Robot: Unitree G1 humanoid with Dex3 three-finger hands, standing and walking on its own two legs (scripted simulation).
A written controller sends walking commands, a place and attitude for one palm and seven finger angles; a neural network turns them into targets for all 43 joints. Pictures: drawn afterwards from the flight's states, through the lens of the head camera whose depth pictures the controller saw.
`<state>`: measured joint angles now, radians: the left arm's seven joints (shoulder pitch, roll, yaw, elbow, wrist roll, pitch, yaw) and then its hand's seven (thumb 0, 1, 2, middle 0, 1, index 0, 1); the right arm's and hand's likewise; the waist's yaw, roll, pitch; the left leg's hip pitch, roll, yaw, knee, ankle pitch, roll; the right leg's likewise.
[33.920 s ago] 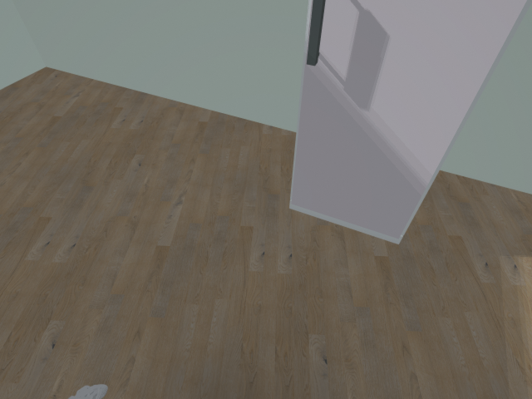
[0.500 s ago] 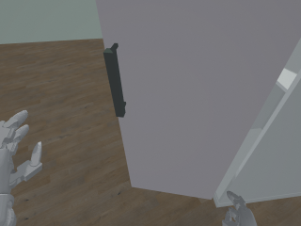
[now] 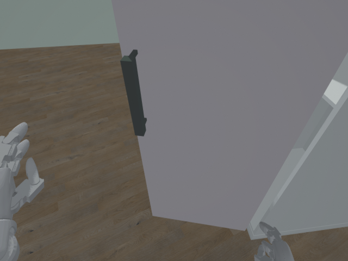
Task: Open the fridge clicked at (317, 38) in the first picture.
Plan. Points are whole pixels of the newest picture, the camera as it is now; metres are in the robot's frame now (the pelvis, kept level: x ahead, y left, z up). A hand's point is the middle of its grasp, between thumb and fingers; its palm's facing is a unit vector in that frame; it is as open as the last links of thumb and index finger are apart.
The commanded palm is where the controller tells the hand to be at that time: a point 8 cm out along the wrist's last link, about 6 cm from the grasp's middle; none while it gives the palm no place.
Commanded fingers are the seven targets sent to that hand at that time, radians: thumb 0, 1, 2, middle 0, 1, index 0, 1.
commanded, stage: step back with the hand held close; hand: left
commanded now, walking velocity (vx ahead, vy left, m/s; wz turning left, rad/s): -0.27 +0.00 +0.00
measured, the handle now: (137, 96) +0.48 +0.17 +0.15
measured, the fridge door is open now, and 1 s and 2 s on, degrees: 74 74 74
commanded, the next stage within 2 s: stop stepping back and stand still in 0.86 s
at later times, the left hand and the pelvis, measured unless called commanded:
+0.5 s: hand out of the picture +0.11 +0.30 +0.16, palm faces +0.45 -0.76 -0.46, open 7.4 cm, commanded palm +0.04 +0.33 +0.17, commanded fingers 0.00 0.90 0.90 -0.20 -0.30 -0.20 -0.30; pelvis -0.09 +0.03 -0.01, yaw +1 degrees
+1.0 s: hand out of the picture -0.07 +0.32 +0.18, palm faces +0.58 -0.69 -0.44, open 7.4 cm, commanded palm -0.12 +0.34 +0.17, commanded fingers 0.00 0.90 0.90 -0.20 -0.30 -0.20 -0.30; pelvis -0.23 +0.03 -0.03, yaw +6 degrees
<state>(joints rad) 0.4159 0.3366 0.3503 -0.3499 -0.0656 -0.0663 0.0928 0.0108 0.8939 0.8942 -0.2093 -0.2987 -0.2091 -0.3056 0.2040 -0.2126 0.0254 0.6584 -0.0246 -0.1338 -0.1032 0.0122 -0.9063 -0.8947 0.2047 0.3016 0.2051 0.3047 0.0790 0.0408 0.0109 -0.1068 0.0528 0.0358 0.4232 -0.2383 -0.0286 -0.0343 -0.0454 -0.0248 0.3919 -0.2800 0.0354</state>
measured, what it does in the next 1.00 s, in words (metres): walks backwards: right foot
